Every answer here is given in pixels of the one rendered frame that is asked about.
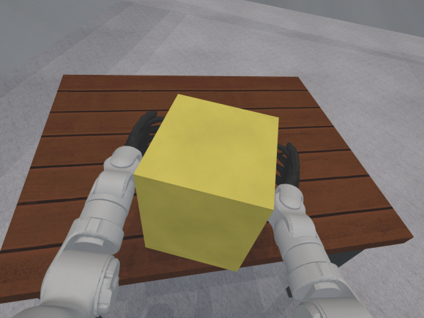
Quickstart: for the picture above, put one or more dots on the table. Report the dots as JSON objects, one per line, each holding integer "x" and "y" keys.
{"x": 93, "y": 115}

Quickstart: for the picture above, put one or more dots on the left robot hand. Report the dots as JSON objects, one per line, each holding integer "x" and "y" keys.
{"x": 139, "y": 136}

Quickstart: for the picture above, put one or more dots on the right robot upper arm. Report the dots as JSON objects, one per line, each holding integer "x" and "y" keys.
{"x": 331, "y": 307}

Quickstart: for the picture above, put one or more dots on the left robot upper arm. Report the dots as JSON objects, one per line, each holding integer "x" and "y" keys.
{"x": 81, "y": 284}

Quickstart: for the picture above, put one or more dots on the robot right forearm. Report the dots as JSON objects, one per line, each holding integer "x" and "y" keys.
{"x": 311, "y": 273}

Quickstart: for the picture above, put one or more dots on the right robot hand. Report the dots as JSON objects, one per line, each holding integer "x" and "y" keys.
{"x": 290, "y": 172}

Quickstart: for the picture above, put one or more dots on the robot left forearm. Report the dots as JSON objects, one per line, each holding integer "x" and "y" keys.
{"x": 99, "y": 228}

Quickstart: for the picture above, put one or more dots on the carton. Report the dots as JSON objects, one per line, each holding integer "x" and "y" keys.
{"x": 206, "y": 184}

